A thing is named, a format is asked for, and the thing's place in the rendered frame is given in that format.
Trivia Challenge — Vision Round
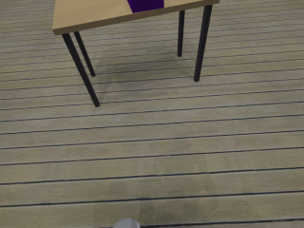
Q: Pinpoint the table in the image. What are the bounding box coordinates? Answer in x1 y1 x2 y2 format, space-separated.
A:
52 0 220 107

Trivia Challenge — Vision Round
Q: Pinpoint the carton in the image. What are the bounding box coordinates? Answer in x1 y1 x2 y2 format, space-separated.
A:
127 0 164 13

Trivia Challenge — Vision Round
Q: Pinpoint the robot left thigh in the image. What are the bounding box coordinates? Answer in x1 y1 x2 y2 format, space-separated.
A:
113 218 141 228

